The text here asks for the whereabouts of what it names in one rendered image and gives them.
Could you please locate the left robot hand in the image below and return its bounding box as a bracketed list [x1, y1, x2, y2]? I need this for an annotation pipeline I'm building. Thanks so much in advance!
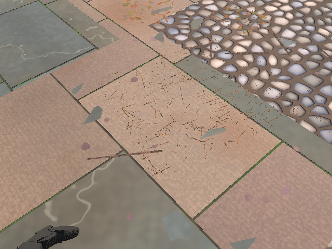
[17, 225, 79, 249]

